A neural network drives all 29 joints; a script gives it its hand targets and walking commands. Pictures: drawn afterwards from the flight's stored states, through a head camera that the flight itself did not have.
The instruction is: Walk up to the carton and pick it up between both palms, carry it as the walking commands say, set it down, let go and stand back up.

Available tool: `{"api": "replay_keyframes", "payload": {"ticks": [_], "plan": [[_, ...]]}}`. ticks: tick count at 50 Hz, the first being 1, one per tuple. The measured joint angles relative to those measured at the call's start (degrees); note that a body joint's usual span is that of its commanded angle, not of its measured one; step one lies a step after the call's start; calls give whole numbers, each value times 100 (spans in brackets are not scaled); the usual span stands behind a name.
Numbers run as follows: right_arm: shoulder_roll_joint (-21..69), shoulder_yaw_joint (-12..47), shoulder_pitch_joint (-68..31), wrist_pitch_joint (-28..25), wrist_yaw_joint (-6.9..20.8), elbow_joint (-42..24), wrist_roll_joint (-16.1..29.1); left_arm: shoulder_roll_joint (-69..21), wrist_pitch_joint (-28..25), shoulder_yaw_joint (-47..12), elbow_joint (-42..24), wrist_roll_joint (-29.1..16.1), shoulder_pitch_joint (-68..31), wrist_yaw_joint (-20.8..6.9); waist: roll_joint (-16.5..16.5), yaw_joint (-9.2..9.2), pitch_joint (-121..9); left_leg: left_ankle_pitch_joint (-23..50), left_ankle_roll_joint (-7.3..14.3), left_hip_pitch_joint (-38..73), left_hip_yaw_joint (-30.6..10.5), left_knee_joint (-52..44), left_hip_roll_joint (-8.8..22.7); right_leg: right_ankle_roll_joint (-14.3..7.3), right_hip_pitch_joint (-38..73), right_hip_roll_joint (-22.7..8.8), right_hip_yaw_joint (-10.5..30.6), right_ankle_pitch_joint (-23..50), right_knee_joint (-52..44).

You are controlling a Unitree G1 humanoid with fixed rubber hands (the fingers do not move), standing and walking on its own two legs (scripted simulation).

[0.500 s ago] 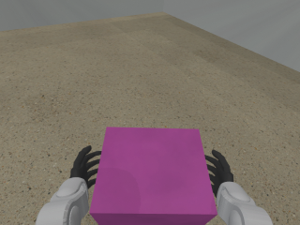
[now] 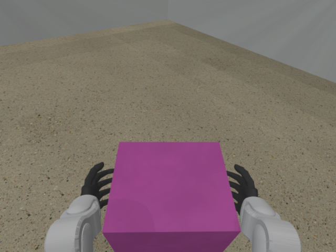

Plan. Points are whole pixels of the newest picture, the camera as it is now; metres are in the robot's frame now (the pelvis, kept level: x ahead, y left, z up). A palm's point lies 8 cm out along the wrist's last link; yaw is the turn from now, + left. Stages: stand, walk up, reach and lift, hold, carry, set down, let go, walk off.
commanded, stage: carry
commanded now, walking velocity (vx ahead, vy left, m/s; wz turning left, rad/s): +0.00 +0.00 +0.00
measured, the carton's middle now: (168, 205) +0.25 +0.00 +0.02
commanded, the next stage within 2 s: hold in 1.72 s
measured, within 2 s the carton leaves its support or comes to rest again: neither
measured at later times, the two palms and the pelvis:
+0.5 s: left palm (87, 192) +0.25 +0.17 +0.08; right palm (234, 193) +0.25 -0.14 +0.09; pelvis +0.02 +0.01 +0.00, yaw +1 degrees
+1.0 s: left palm (91, 182) +0.28 +0.17 +0.07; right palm (228, 183) +0.28 -0.14 +0.07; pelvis +0.04 +0.02 +0.00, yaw +1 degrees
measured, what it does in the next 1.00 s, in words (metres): stands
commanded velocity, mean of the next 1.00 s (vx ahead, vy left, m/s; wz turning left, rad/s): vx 0.00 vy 0.00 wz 0.00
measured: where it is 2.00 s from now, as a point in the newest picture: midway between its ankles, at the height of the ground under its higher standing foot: outside the picture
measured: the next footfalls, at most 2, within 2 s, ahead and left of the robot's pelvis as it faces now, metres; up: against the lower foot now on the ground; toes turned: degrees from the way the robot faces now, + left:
none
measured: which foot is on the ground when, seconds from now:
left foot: down 0.00-1.00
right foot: down 0.00-1.00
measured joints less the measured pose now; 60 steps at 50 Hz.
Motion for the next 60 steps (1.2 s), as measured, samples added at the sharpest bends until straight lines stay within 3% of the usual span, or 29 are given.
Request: {"api": "replay_keyframes", "payload": {"ticks": [33, 60], "plan": [[-8, -33, -94, -232, 12, 89, -20, 10, -232, 27, 145, -44, -145, 8, 25, -15, 253, -177, 111, 119, 96, 180, -71, 150, 135, -171, -11, -343, 205], [-22, -93, -291, -921, 133, 969, -206, 17, -928, 109, 1006, 107, -317, -120, 1, 18, 230, -284, 87, 169, 121, 199, -61, 147, 156, -185, -8, -466, 263]]}}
